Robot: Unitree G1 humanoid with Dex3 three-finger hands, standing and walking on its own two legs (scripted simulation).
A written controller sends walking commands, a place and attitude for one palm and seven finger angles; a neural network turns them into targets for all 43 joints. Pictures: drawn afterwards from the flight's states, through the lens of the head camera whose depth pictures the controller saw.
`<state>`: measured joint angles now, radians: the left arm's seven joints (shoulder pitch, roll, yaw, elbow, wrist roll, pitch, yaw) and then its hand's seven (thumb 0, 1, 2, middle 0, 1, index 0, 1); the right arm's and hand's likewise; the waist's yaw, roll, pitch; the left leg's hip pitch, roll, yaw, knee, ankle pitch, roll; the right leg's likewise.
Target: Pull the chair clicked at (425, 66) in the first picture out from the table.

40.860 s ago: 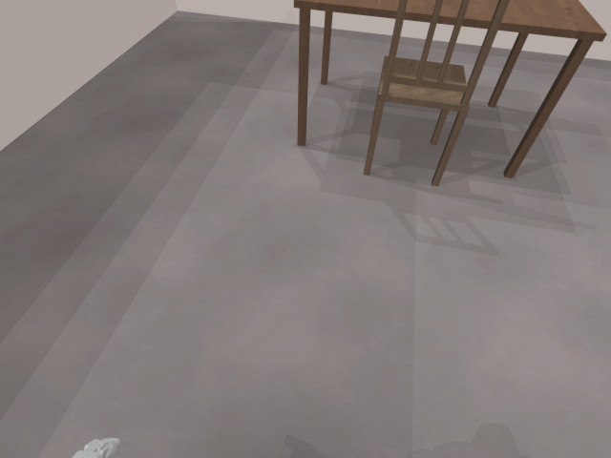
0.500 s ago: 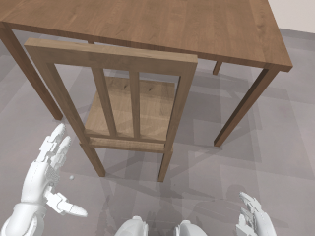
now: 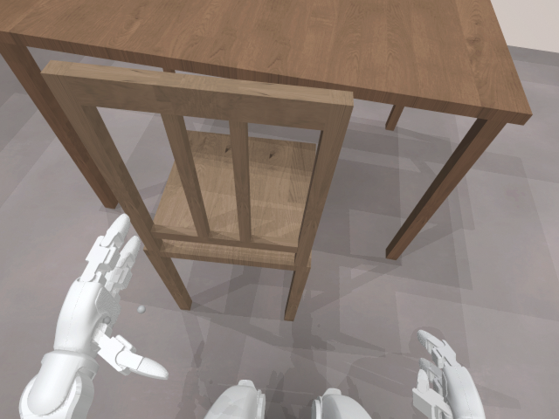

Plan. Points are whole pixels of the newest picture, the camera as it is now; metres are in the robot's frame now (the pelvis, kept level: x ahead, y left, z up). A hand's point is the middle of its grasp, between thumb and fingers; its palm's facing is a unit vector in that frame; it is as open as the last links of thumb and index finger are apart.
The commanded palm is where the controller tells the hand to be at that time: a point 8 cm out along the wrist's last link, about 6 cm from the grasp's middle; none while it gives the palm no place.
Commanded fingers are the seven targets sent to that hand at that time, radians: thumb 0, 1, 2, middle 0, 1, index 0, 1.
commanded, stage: aim the fingers beside a spindle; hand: left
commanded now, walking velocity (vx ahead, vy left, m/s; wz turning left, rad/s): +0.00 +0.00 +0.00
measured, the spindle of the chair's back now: (191, 185) +0.46 +0.18 +0.00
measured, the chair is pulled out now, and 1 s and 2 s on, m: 0.16 0.16 0.16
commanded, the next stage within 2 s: push the fingers through the gap in 1.80 s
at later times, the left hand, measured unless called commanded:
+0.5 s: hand (200, 291) +0.28 +0.13 +0.02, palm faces -0.05 -1.00 -0.03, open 16.9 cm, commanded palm +0.27 +0.19 +0.02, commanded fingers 0.00 -0.50 0.30 -0.06 -0.08 -0.06 -0.08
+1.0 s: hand (236, 283) +0.30 +0.09 +0.00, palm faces -0.06 -1.00 -0.02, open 16.9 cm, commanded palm +0.29 +0.13 +0.00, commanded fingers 0.00 -0.50 0.30 -0.06 -0.08 -0.06 -0.08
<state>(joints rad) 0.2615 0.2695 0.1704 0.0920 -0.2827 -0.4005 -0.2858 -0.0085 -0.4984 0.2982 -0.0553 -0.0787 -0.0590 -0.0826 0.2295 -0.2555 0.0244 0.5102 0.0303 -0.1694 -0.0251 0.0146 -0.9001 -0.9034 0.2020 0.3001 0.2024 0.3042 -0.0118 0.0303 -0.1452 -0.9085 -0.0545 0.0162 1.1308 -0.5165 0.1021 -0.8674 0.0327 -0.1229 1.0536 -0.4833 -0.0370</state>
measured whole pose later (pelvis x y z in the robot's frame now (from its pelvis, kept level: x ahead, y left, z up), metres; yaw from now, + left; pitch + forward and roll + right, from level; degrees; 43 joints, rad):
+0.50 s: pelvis +0.00 -0.02 -0.01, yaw +0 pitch +19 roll -3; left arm 0.14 0.21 0.06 0.16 -0.20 -0.43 -0.15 -0.01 -0.50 0.30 -0.06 -0.08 -0.06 -0.08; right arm 0.22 -0.25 0.02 0.52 0.02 -0.10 -0.01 0.01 -0.90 -0.90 0.20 0.30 0.20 0.30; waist -0.02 0.03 -0.15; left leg -0.99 -0.04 0.03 1.20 -0.55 0.08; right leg -0.96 0.04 -0.12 1.15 -0.52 -0.07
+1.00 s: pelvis +0.00 -0.04 -0.03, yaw +0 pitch +21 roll -1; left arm 0.06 0.16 -0.02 0.23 -0.15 -0.48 -0.05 -0.01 -0.50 0.30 -0.06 -0.08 -0.06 -0.08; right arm 0.20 -0.25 0.00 0.52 0.01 -0.05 0.02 0.01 -0.90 -0.90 0.20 0.30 0.20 0.30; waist -0.03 0.03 -0.17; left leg -1.05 -0.04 0.03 1.25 -0.57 0.06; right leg -1.04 0.04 -0.12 1.21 -0.55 -0.09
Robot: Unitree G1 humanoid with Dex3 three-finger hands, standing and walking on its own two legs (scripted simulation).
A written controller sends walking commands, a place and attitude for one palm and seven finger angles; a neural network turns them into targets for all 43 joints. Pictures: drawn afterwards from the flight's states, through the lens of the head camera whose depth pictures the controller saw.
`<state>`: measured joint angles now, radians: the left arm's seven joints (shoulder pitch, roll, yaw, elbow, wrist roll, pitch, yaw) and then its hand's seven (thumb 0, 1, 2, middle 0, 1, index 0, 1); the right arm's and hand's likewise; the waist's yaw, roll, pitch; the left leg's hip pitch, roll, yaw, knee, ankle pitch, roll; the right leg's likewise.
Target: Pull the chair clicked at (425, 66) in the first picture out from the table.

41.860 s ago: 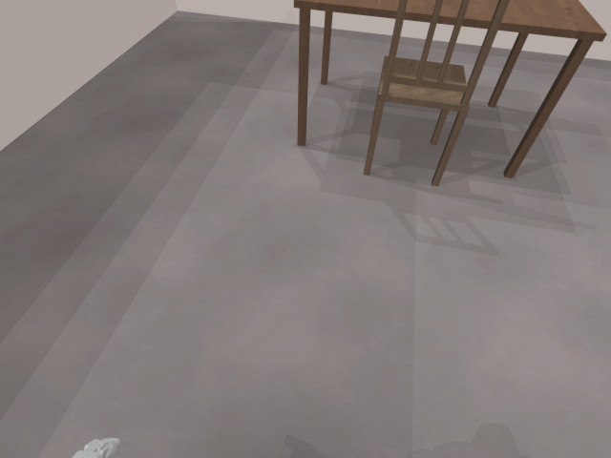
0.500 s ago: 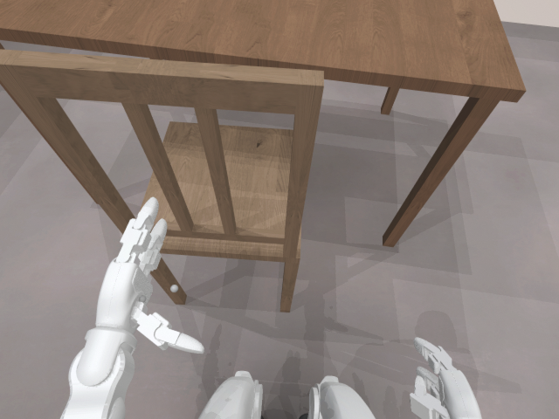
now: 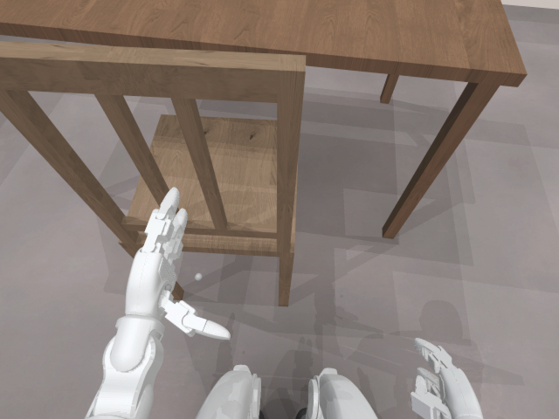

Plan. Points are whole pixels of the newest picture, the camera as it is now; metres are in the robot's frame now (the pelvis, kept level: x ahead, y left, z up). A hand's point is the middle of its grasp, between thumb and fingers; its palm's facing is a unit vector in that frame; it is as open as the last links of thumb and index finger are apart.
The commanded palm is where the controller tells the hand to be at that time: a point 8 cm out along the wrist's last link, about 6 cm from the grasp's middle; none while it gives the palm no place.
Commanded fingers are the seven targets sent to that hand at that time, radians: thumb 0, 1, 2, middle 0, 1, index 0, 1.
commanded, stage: aim the fingers beside a spindle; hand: left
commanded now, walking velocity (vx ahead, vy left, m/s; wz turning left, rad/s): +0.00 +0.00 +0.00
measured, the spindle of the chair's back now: (150, 173) +0.46 +0.22 +0.03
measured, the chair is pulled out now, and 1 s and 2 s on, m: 0.16 0.16 0.16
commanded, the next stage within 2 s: push the fingers through the gap in 0.80 s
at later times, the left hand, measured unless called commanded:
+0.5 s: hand (218, 272) +0.31 +0.10 +0.02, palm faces -0.06 -1.00 -0.03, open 16.9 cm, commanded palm +0.29 +0.16 +0.02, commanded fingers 0.00 -0.50 0.30 -0.06 -0.08 -0.06 -0.08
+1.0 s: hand (209, 269) +0.31 +0.11 +0.01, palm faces -0.06 -1.00 -0.02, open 16.9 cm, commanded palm +0.30 +0.17 +0.02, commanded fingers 0.00 -0.50 0.30 -0.06 -0.08 -0.06 -0.08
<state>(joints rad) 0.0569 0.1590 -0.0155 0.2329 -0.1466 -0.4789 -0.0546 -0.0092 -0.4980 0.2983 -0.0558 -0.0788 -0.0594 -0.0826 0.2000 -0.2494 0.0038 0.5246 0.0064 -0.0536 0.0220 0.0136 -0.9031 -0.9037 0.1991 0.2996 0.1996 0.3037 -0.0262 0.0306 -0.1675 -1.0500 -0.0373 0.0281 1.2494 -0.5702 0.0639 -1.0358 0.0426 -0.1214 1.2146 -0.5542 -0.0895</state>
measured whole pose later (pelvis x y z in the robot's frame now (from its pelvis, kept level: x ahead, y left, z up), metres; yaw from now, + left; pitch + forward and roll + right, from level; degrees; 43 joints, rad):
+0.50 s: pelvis -0.01 +0.00 -0.01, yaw +0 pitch +22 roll -1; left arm -0.03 0.13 -0.06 0.31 -0.11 -0.48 0.01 -0.01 -0.50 0.30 -0.06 -0.08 -0.06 -0.08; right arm 0.21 -0.24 0.01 0.53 0.00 0.00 0.04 0.01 -0.90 -0.90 0.20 0.30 0.20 0.30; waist -0.03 0.04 -0.17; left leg -1.09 -0.04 0.04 1.27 -0.56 0.06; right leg -1.08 0.04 -0.12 1.25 -0.55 -0.09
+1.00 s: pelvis -0.01 +0.00 -0.01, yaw +0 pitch +22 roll -2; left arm -0.05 0.15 -0.04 0.33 -0.12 -0.48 -0.01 -0.01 -0.50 0.30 -0.06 -0.08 -0.06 -0.08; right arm 0.19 -0.25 0.01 0.53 0.00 -0.01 0.03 0.01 -0.90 -0.90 0.20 0.30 0.20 0.30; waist -0.03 0.03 -0.17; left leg -1.10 -0.04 0.03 1.28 -0.57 0.07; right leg -1.08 0.04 -0.12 1.24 -0.55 -0.08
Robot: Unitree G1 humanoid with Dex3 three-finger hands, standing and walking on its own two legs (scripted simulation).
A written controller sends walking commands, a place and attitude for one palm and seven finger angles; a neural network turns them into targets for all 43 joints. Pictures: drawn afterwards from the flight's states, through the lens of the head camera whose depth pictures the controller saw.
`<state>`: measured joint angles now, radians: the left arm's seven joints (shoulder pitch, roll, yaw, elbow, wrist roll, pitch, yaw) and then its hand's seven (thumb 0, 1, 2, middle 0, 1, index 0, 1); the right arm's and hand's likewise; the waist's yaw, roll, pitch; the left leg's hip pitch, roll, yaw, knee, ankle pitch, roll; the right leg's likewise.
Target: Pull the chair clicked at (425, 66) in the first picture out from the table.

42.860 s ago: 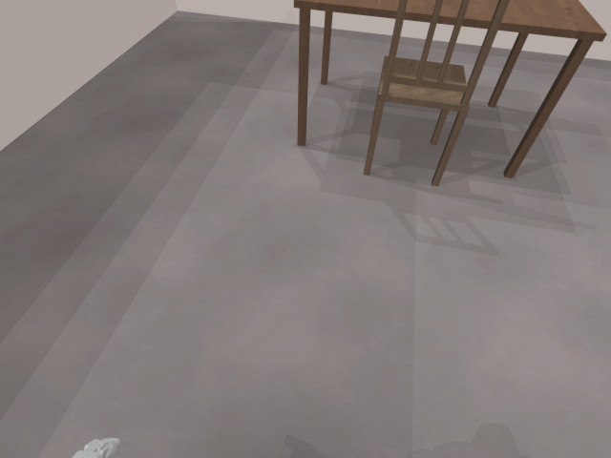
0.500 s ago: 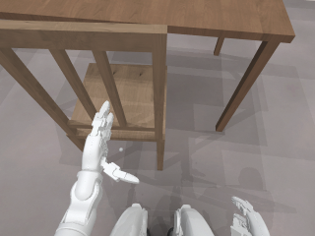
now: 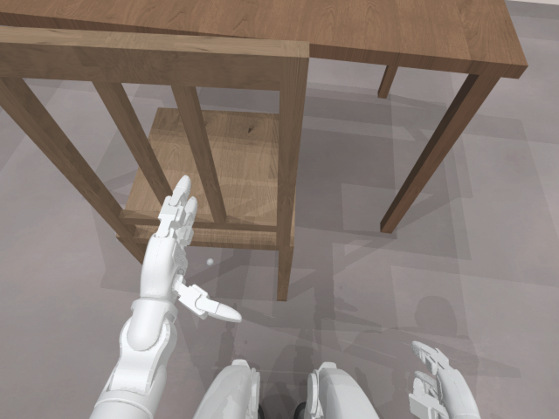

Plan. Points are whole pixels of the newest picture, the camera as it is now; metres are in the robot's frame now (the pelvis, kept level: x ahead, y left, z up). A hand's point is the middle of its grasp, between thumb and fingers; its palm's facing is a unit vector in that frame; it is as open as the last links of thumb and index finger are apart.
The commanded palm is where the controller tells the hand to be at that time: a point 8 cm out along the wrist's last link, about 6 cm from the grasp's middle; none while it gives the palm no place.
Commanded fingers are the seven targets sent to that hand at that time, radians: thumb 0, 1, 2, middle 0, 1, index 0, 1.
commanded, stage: push the fingers through the gap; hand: left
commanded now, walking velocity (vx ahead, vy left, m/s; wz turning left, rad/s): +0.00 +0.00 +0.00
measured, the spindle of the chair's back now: (149, 164) +0.47 +0.22 +0.04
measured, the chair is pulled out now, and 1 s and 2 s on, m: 0.16 0.16 0.16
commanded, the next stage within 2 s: hook a spindle and tug to test in 1.50 s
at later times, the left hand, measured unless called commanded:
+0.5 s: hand (214, 224) +0.38 +0.11 +0.02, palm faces -0.05 -1.00 -0.02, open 16.9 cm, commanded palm +0.36 +0.16 +0.03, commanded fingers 0.00 -0.50 0.30 -0.06 -0.08 -0.06 -0.08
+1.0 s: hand (217, 194) +0.43 +0.11 +0.02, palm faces -0.02 -1.00 -0.03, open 16.9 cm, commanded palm +0.41 +0.16 +0.03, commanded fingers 0.00 -0.50 0.30 -0.06 -0.08 -0.06 -0.08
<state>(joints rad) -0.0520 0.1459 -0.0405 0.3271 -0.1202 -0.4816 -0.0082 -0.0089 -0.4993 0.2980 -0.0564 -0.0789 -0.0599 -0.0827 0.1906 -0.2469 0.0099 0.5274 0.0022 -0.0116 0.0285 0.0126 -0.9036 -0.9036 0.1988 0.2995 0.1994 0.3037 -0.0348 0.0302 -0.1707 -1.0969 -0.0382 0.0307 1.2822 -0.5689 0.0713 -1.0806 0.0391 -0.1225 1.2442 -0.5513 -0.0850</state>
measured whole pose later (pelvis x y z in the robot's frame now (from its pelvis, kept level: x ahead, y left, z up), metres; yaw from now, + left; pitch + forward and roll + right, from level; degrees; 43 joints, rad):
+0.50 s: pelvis +0.00 +0.01 +0.00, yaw -1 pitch +23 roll -2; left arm -0.28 0.15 0.00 0.51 -0.10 -0.47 0.04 -0.01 -0.50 0.30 -0.06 -0.08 -0.06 -0.08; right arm 0.23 -0.25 0.01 0.56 0.00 0.03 0.04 0.01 -0.90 -0.90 0.20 0.30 0.20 0.30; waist -0.06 0.04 -0.17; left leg -1.11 -0.04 0.04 1.28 -0.57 0.09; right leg -1.10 0.04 -0.11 1.23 -0.54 -0.06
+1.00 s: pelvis +0.00 +0.01 +0.00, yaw -1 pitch +25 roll -3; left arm -0.52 0.18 0.10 0.78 -0.08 -0.51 0.05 -0.01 -0.50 0.30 -0.06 -0.08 -0.06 -0.08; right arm 0.26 -0.25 0.00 0.60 -0.01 0.04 0.05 0.01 -0.90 -0.90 0.20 0.30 0.20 0.30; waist -0.10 0.04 -0.16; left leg -1.15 -0.03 0.05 1.28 -0.56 0.09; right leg -1.13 0.04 -0.10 1.23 -0.53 -0.06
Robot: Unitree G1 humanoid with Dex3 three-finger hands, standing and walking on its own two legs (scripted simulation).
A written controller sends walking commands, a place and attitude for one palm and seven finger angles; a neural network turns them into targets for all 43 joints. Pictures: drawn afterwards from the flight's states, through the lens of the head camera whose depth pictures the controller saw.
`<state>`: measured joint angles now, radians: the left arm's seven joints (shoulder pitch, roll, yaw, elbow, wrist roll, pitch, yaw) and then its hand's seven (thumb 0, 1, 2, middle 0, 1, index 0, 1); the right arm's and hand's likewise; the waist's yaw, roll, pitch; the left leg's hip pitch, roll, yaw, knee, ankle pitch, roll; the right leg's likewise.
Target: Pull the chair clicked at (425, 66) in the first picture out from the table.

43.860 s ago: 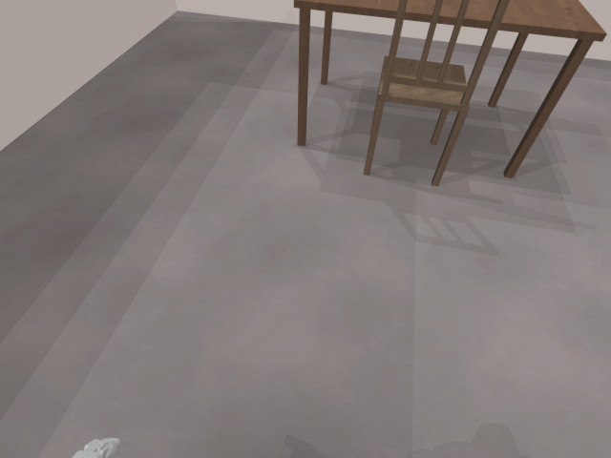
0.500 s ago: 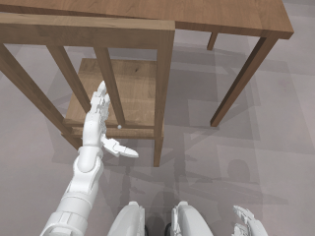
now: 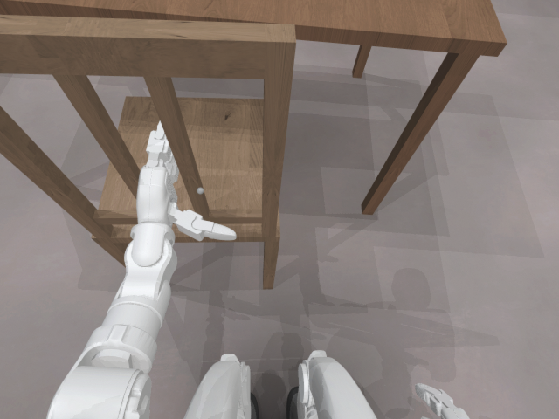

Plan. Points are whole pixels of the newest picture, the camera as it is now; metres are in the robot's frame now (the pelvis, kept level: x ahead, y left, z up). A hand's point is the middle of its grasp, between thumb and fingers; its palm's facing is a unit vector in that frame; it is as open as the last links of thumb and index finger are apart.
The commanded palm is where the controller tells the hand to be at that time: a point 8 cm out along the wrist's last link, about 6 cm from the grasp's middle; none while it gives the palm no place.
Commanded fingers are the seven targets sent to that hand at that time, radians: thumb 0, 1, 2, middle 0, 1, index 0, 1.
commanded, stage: push the fingers through the gap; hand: left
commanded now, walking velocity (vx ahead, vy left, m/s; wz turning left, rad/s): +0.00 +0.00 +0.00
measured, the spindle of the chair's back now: (123, 162) +0.47 +0.21 +0.04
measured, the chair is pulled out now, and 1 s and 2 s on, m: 0.16 0.16 0.17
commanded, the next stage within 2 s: hook a spindle and tug to test in 0.50 s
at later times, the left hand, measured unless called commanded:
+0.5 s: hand (203, 185) +0.44 +0.10 +0.02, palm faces +0.01 -1.00 -0.02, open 16.9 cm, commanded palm +0.41 +0.15 +0.03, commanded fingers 0.00 -0.50 0.30 -0.06 -0.08 -0.06 -0.08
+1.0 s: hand (204, 183) +0.44 +0.10 +0.02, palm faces +0.01 -1.00 -0.02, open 14.9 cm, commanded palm +0.41 +0.15 +0.03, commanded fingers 0.00 -0.16 0.44 -0.43 -1.23 -0.43 -1.23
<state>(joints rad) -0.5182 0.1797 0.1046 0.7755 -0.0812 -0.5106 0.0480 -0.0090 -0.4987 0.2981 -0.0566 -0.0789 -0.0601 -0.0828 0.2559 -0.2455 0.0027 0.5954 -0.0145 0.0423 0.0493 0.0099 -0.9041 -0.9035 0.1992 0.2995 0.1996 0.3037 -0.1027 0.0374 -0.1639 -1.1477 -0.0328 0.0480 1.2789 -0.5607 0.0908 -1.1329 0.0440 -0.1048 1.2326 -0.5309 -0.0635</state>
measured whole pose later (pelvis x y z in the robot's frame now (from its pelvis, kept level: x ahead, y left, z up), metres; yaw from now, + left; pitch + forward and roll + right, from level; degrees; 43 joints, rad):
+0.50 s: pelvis +0.00 +0.00 +0.00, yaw +0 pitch +25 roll -3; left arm -0.56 0.18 0.14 0.84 -0.06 -0.55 0.06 -0.01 -0.50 0.30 -0.06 -0.08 -0.06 -0.08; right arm 0.28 -0.24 0.00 0.60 -0.02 0.06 0.07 0.01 -0.90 -0.90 0.20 0.30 0.20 0.30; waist -0.12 0.04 -0.17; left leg -1.15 -0.03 0.05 1.27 -0.56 0.09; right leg -1.14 0.05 -0.10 1.23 -0.52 -0.06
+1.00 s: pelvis +0.00 +0.00 +0.00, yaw +0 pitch +25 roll -3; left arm -0.59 0.18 0.14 0.87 -0.06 -0.55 0.05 -0.01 -0.47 0.31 -0.26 -0.72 -0.26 -0.72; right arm 0.27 -0.24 0.00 0.60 -0.02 0.06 0.07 0.01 -0.90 -0.90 0.20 0.30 0.20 0.30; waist -0.12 0.04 -0.17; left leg -1.16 -0.03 0.05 1.28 -0.56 0.09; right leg -1.15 0.05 -0.10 1.23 -0.53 -0.06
